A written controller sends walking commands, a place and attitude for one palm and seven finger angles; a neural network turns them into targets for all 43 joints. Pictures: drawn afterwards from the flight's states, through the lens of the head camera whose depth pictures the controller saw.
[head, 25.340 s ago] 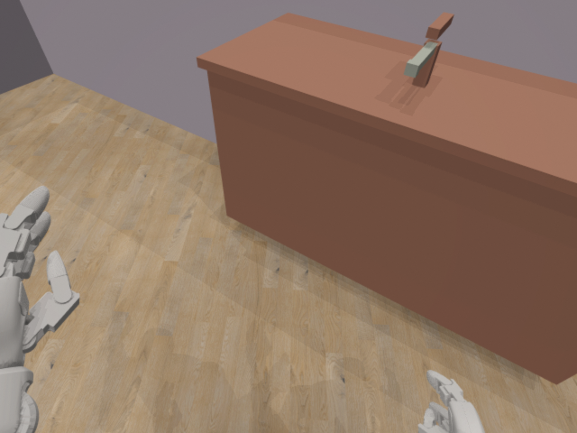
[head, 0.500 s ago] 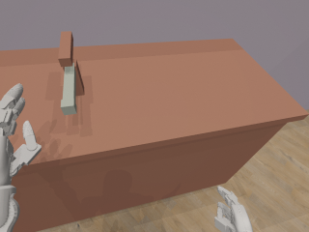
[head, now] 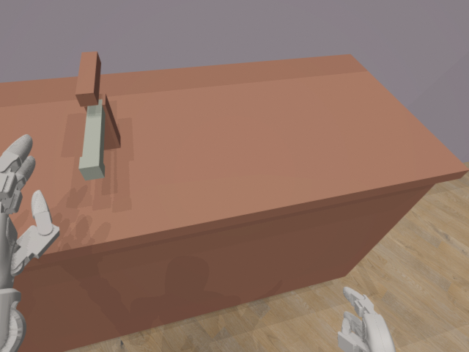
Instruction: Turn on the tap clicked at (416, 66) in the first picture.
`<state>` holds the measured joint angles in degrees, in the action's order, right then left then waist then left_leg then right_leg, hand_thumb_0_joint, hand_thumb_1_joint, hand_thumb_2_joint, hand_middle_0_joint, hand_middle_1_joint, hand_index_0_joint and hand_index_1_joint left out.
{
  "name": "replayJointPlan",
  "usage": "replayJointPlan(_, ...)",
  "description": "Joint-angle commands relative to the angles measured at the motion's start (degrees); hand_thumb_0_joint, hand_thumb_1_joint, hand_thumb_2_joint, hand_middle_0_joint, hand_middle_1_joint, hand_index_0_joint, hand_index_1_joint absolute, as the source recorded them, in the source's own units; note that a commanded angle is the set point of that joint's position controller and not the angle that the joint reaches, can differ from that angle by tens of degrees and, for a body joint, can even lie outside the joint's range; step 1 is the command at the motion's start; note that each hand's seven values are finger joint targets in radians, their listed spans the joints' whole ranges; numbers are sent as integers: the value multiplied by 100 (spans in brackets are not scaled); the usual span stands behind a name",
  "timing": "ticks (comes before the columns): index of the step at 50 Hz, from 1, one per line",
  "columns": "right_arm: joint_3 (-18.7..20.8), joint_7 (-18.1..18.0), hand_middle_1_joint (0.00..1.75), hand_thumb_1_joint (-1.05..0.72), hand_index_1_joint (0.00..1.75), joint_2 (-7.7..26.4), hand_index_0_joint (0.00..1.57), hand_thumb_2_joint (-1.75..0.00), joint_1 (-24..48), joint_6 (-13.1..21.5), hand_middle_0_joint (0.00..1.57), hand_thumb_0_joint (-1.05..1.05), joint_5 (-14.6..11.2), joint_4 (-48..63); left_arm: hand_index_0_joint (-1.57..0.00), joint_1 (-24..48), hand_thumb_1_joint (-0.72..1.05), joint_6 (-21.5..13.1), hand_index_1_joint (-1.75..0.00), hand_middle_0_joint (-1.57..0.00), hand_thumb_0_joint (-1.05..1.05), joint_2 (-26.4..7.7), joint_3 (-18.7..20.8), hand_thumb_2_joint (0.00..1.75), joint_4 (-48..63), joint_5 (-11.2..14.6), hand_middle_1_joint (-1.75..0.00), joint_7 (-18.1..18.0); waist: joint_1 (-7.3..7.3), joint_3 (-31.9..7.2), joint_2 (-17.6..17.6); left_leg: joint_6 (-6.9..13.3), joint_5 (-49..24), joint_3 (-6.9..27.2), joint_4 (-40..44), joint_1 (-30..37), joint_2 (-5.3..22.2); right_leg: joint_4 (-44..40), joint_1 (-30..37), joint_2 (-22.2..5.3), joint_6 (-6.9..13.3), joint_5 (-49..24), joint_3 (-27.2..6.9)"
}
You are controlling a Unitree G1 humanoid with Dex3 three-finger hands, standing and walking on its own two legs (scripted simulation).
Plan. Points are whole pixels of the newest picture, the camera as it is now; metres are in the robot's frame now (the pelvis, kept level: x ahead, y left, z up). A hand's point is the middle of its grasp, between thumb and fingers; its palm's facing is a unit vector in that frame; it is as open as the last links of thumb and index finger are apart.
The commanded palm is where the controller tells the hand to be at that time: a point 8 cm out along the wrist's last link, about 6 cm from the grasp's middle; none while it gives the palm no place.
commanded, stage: shuffle to correct the standing spot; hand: left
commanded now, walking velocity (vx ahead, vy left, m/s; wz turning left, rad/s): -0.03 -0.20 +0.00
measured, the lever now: (92, 167) +0.34 +0.26 +0.13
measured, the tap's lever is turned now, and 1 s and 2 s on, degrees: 0 0 0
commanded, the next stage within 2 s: come to a stop and stand still in 0.50 s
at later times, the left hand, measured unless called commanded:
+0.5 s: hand (102, 231) +0.22 +0.19 +0.16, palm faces +0.36 -0.85 -0.39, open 7.4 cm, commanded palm +0.16 +0.23 +0.17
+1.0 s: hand (68, 213) +0.23 +0.23 +0.18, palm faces +0.44 -0.81 -0.39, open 7.4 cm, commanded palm +0.16 +0.24 +0.17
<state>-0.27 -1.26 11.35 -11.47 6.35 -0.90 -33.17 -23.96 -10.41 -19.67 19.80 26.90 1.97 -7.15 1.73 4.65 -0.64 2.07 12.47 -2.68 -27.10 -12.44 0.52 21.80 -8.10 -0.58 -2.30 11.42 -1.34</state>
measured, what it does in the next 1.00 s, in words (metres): stands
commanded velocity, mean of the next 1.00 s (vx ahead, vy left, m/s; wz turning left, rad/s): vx -0.03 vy -0.10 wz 0.00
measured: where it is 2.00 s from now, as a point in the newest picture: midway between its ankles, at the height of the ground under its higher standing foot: outside the picture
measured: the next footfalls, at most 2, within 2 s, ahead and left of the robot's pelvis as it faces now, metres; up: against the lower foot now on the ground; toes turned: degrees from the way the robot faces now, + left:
none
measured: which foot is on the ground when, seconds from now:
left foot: down 0.00-1.00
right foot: down 0.00-1.00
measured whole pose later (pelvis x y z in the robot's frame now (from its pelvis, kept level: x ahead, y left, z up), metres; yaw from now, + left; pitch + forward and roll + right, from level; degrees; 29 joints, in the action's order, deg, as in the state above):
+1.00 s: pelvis -0.01 -0.03 +0.00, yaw -2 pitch -2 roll -1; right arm 0.7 0.2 12.9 -11.4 8.2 -1.1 -33.6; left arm -17.3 -10.4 -22.1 23.6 21.1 3.4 -6.2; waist 2.2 4.2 1.0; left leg -0.5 12.0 -3.0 -28.0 -14.4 2.7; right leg 26.4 -12.4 1.7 0.1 12.5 -2.1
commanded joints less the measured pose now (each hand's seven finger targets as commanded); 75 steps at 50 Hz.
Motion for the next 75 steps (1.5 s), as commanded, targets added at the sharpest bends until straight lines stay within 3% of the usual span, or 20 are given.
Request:
replayJointPlan(1,290,-69,30,-90,30,679,20,-90,505,294,20,0,-53,937,-20,501,90,-359,-30,-20,0,-902,576,90,1222,25,-30,-62,-51,-796,422,-114,-153,474,802,227,448,-120,73,19,200,-586,74)
replayJointPlan(7,320,-2,30,-90,30,658,20,-90,490,211,20,0,-85,1030,-20,537,90,-244,-30,-20,0,-908,586,90,1217,79,-30,-27,-53,-797,565,-105,-242,580,857,153,680,47,59,86,146,-454,172)
replayJointPlan(18,394,15,30,-90,30,643,20,-90,487,135,20,0,-72,1097,-20,177,90,-107,-30,-20,0,-1194,870,90,1555,194,-30,19,-70,-1066,494,-126,-1088,337,130,440,649,-37,-176,6,214,-1079,-10)
replayJointPlan(19,381,12,30,-90,30,647,20,-90,433,110,20,0,-44,1084,-20,173,90,-97,-30,-20,0,-1028,705,90,1518,209,-30,46,-99,-1055,515,-122,-1053,331,122,347,647,-11,-147,3,204,-1031,44)
replayJointPlan(28,463,-81,30,-90,30,640,20,-90,451,104,20,0,-55,1084,-20,-100,90,-78,-30,-20,0,-1298,971,90,1637,300,-30,45,-133,-987,187,-159,-591,171,-319,374,474,-133,-568,-235,363,-1160,-331)
replayJointPlan(31,446,-95,30,-90,30,653,20,-90,410,99,20,0,-34,1089,-20,-143,90,-107,-30,-20,0,-1261,949,90,1609,317,-30,31,-130,-1011,174,-134,-507,203,-298,260,473,-111,-494,-257,325,-967,-315)
replayJointPlan(36,340,-118,30,-90,30,616,20,-90,490,113,20,0,-57,1001,-20,-252,90,-130,-30,-20,0,-1176,891,90,1419,274,-30,-132,-112,-821,-44,-125,113,253,-377,84,219,-548,-504,-523,366,-163,-792)
replayJointPlan(40,308,-146,30,-90,30,643,20,-90,535,128,20,0,-51,941,-20,-126,90,-118,-30,-20,0,-1113,777,90,1390,235,-30,-165,-116,-674,90,-87,13,353,7,225,304,-524,-534,-410,372,89,-603)
replayJointPlan(41,501,-241,30,-90,30,848,20,-90,-190,495,20,0,260,609,-20,5134,90,-704,-30,-20,0,-5505,3974,90,2308,-504,-30,34,230,-197,-914,-162,-528,-217,-554,-524,171,-873,-756,-405,28,-1823,-828)
replayJointPlan(42,281,-229,30,-90,30,367,20,-90,177,542,20,0,123,482,-20,2310,90,-529,-30,-20,0,-2211,1671,90,-546,-102,-30,271,21,-1059,-799,-112,-687,76,-214,-126,-316,-147,-200,-712,600,-2406,-868)
replayJointPlan(43,389,-137,30,-90,30,607,20,-90,365,582,20,0,-109,848,-20,1218,90,-370,-30,-20,0,-1148,935,90,-524,164,-30,232,84,-1257,656,-166,-1108,53,203,648,74,265,-177,-635,622,-2540,-934)
replayJointPlan(44,414,-104,30,-90,30,773,20,-90,166,582,20,0,-46,832,-20,1166,90,-466,-30,-20,0,-1044,647,90,-98,112,-30,266,55,-1402,933,-112,-1290,22,58,644,302,330,-211,-454,364,-1906,-689)
replayJointPlan(45,433,-2,30,-90,30,804,20,-90,226,569,20,0,-66,847,-20,841,90,-440,-30,-20,0,-956,526,90,146,122,-30,248,83,-1360,826,-96,-1426,42,5,614,390,282,-171,-373,203,-1731,-581)
replayJointPlan(47,370,130,30,-90,30,736,20,-90,413,570,20,0,-86,937,-20,481,90,-392,-30,-20,0,-782,202,90,630,98,-30,205,100,-1238,155,-111,-1055,102,29,383,337,40,-154,-319,190,-1201,-495)
replayJointPlan(51,283,67,30,-90,30,724,20,-90,574,520,20,0,-12,1009,-20,238,90,-362,-30,-20,0,-1200,718,90,835,76,-30,91,61,-916,-484,-138,0,203,387,160,298,-303,-478,-191,287,126,-365)
replayJointPlan(53,227,-19,30,-90,30,724,20,-90,710,465,20,0,4,1013,-20,442,90,-424,-30,-20,0,-1593,1129,90,1093,78,-30,36,38,-686,0,-129,377,261,661,158,320,-351,-697,-100,291,556,-285)
replayJointPlan(58,163,-95,30,-90,30,658,20,-90,680,524,20,0,3,1058,-20,976,90,-564,-30,-20,0,-1302,947,90,1277,30,-30,27,29,-731,922,6,1053,459,1095,-209,532,57,-148,55,257,258,30)
replayJointPlan(64,211,-3,30,-90,30,725,20,-90,478,622,20,0,16,903,-20,947,90,-525,-30,-20,0,-738,317,90,1110,-81,-30,36,-32,-868,727,-60,450,543,986,42,522,-1,-81,45,249,-196,113)
replayJointPlan(73,209,21,30,-90,30,690,20,-90,566,449,20,0,-3,897,-20,749,90,-494,-30,-20,0,-1062,658,90,1273,-76,-30,-35,-16,-983,541,-166,-513,504,791,232,452,-36,60,8,243,-652,184)
replayJointPlan(75,227,22,30,-90,30,680,20,-90,540,417,20,0,-9,931,-20,736,90,-496,-30,-20,0,-929,544,90,1324,-52,-30,-21,-29,-977,616,-166,-456,495,818,215,463,-4,99,4,248,-631,189)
